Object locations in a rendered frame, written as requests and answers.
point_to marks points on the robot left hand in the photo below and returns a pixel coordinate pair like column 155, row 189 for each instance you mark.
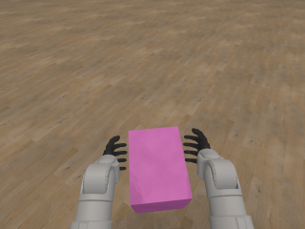
column 111, row 147

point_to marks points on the carton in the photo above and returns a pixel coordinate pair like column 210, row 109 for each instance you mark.
column 159, row 178

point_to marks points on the robot right hand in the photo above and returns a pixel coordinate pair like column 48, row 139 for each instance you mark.
column 202, row 144

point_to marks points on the robot left forearm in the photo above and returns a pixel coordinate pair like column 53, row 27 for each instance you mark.
column 94, row 209

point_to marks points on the robot right forearm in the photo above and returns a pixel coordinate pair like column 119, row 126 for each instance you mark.
column 223, row 191

